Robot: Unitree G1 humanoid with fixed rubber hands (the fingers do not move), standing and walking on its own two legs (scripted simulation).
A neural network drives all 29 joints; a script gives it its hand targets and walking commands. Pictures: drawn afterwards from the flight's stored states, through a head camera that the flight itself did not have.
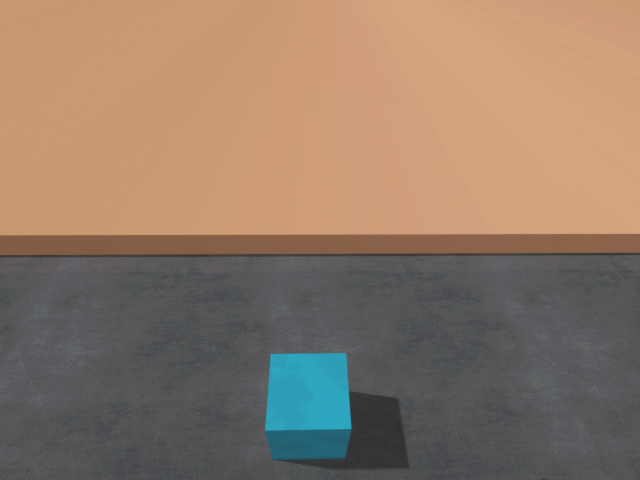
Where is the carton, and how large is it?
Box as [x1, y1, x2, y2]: [265, 353, 351, 459]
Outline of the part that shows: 345,353 271,354 265,431 272,459 341,458 345,456 351,428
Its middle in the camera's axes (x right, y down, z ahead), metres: -0.03 +0.49 +1.10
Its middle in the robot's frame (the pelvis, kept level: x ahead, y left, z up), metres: +0.48 +0.02 -0.66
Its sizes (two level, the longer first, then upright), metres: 0.210 0.200 0.250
